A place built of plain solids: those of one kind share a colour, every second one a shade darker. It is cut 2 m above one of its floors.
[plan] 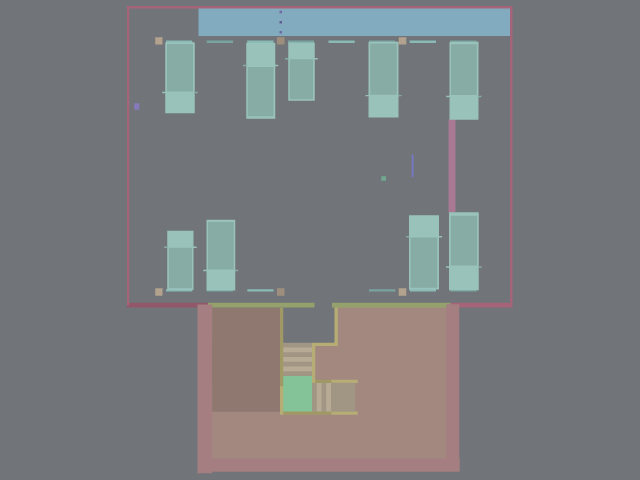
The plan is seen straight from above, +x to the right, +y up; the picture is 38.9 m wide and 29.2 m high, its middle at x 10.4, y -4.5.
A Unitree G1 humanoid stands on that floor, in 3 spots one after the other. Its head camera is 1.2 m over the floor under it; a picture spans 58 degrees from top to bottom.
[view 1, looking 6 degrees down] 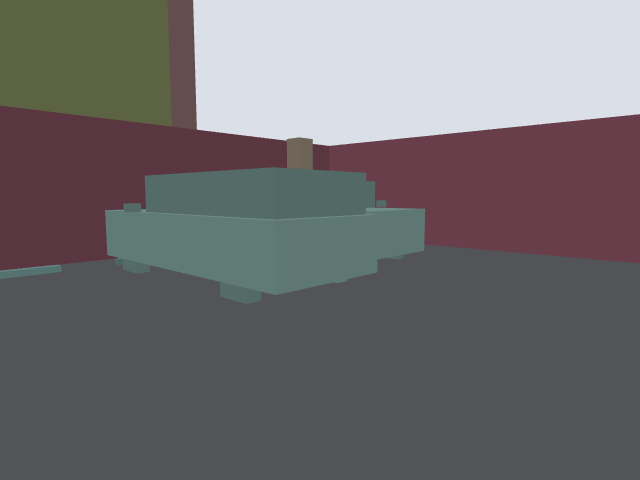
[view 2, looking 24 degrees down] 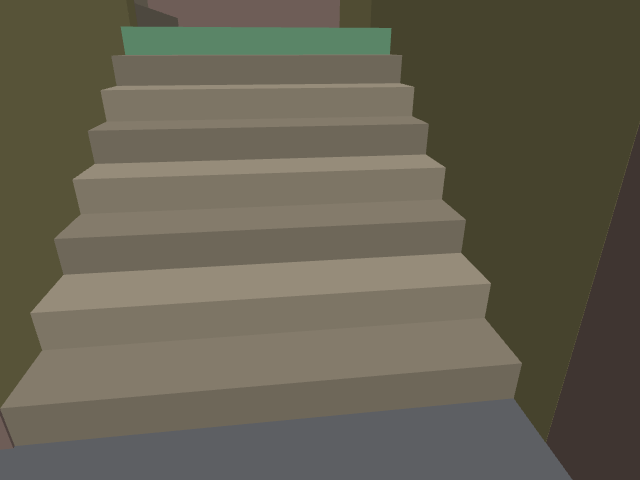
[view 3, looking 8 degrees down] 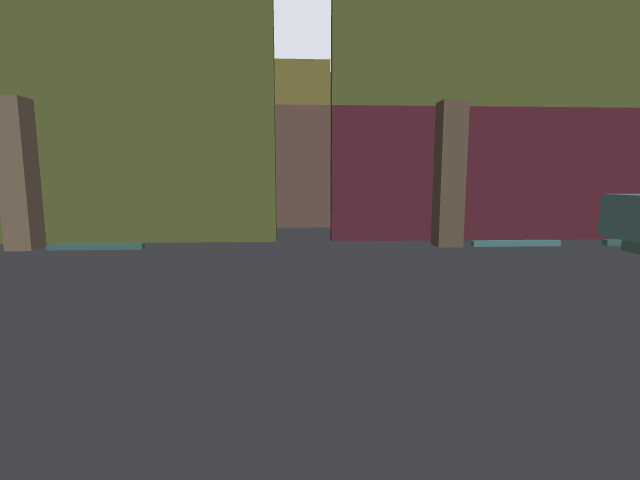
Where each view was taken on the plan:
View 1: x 8.10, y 0.00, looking -137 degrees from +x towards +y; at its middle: car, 4.83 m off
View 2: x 9.04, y -9.62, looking -97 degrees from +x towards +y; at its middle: stair_step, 1.89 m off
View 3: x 10.72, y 0.00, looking -93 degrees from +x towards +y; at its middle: ground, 8.62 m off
